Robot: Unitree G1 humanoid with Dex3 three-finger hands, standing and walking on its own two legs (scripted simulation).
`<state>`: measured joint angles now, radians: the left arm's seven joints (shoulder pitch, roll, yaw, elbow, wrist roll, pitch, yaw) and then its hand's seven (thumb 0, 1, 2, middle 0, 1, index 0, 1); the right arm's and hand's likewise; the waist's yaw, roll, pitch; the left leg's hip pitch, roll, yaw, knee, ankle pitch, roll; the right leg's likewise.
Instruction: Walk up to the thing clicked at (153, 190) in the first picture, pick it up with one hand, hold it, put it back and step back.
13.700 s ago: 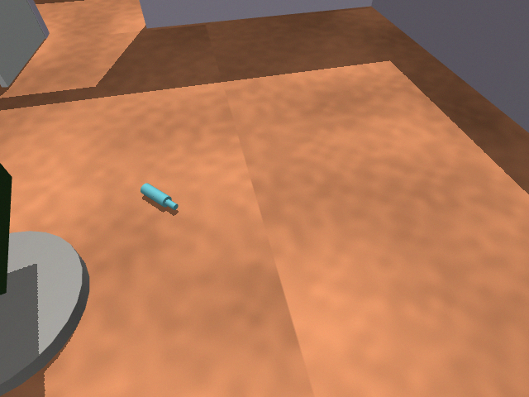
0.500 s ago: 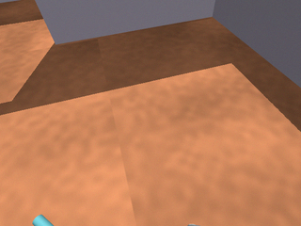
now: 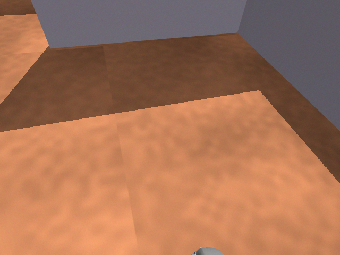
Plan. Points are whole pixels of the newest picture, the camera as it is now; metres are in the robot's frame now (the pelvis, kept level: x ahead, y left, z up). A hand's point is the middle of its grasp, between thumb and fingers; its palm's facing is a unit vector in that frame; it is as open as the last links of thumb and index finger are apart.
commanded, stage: walk up
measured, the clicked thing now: out of the picture +0.08 +0.57 -0.74
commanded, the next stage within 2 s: stand in 1.30 s
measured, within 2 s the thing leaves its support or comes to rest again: neither
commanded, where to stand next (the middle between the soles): +0.21 -0.01 m, yaw +1 degrees
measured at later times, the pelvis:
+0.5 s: pelvis +0.12 -0.01 -0.01, yaw +0 degrees
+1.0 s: pelvis +0.15 +0.00 +0.01, yaw +1 degrees
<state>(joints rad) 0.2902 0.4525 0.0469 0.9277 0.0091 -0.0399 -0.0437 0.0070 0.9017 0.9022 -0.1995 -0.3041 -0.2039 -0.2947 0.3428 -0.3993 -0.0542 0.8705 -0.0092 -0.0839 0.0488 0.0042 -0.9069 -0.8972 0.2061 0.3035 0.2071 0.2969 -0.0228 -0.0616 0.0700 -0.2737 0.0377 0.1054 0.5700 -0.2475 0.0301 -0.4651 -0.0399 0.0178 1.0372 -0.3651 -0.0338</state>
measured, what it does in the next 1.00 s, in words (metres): walks ahead: right foot, then left foot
